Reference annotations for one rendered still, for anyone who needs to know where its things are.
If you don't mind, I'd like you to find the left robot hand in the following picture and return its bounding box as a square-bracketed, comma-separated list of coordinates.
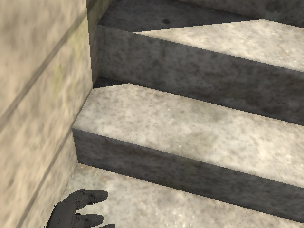
[44, 188, 116, 228]

